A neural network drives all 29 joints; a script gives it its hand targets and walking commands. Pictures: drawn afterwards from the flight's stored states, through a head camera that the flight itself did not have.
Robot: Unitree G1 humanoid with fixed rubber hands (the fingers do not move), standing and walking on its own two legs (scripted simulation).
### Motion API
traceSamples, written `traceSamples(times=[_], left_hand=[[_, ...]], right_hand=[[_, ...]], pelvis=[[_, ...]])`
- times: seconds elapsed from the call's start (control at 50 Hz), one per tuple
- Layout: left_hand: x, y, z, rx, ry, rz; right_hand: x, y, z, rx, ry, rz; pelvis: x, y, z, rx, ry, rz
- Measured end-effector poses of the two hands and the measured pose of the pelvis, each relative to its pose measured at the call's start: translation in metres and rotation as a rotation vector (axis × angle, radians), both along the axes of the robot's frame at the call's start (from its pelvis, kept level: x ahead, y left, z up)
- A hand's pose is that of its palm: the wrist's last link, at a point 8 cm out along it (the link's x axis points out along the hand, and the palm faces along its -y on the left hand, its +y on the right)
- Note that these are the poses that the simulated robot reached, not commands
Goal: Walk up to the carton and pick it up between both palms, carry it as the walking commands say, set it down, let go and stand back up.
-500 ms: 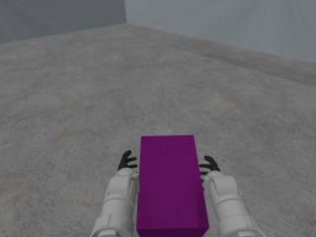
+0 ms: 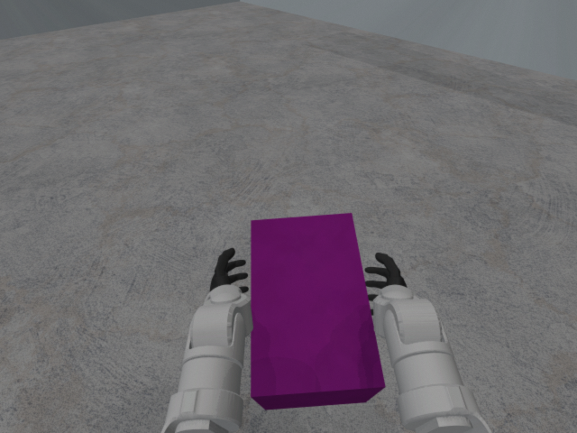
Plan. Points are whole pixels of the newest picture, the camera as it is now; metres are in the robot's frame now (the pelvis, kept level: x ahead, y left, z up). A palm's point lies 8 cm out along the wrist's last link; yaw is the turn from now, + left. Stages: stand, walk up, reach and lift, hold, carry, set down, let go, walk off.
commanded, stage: carry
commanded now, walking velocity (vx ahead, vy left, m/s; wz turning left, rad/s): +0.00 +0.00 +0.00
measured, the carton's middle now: (308, 311) +0.35 -0.01 -0.02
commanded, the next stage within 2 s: none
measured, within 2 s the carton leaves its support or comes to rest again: neither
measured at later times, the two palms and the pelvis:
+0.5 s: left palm (159, 388) +0.20 +0.18 +0.06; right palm (358, 328) +0.27 -0.07 +0.06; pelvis -0.05 -0.02 -0.01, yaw +13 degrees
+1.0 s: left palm (194, 363) +0.19 +0.13 +0.12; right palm (405, 302) +0.26 -0.11 +0.12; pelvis -0.03 -0.06 +0.02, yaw +16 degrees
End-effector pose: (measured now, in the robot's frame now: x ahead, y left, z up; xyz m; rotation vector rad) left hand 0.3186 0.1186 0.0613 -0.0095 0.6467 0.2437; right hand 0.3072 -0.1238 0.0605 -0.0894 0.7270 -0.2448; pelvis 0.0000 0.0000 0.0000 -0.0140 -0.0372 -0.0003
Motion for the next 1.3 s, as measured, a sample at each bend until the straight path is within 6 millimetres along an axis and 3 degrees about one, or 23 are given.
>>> traceSamples(times=[0.08, 0.16, 0.3, 0.42, 0.62, 0.78, 0.86, 0.96, 1.06, 1.22, 1.3], left_hand=[[-0.006, 0.008, 0.004, 0.001, -0.034, 0.050], [-0.016, 0.031, 0.003, -0.018, -0.039, 0.088], [-0.069, 0.068, -0.018, -0.101, 0.051, 0.191], [-0.113, 0.066, -0.013, -0.108, 0.082, 0.201], [-0.136, 0.054, 0.016, -0.055, 0.054, 0.193], [-0.129, 0.038, 0.047, -0.028, 0.042, 0.150], [-0.123, 0.027, 0.053, 0.002, 0.046, 0.162], [-0.124, 0.012, 0.055, -0.017, 0.092, 0.168], [-0.119, 0.013, 0.056, -0.027, 0.100, 0.211], [-0.088, 0.024, 0.050, -0.050, 0.054, 0.289], [-0.068, 0.016, 0.043, -0.058, 0.092, 0.284]], right_hand=[[0.005, 0.008, 0.002, 0.043, -0.038, 0.014], [0.002, 0.031, 0.001, 0.060, -0.042, 0.027], [-0.014, 0.061, -0.014, 0.085, 0.053, 0.222], [-0.033, 0.061, -0.015, 0.109, 0.063, 0.286], [-0.056, 0.049, 0.021, 0.110, -0.018, 0.296], [-0.059, 0.033, 0.059, 0.064, -0.043, 0.267], [-0.056, 0.025, 0.068, 0.061, -0.049, 0.266], [-0.050, 0.011, 0.063, 0.031, 0.007, 0.267], [-0.039, 0.013, 0.061, 0.054, 0.037, 0.303], [-0.004, 0.027, 0.052, 0.050, 0.039, 0.370], [0.017, 0.019, 0.040, 0.042, 0.081, 0.372]], pelvis=[[-0.014, -0.001, -0.014, -0.022, 0.031, 0.069], [-0.020, 0.004, -0.023, -0.003, 0.071, 0.124], [-0.036, -0.006, -0.017, -0.014, 0.111, 0.128], [-0.045, -0.016, -0.008, -0.023, 0.099, 0.192], [-0.053, -0.022, -0.004, 0.002, 0.069, 0.224], [-0.041, -0.026, 0.006, 0.019, 0.055, 0.225], [-0.038, -0.036, 0.005, 0.029, 0.063, 0.214], [-0.034, -0.055, 0.012, 0.008, 0.054, 0.262], [-0.028, -0.064, 0.018, 0.001, 0.069, 0.280], [-0.003, -0.071, 0.013, 0.031, 0.099, 0.290], [0.017, -0.078, 0.016, 0.040, 0.116, 0.287]])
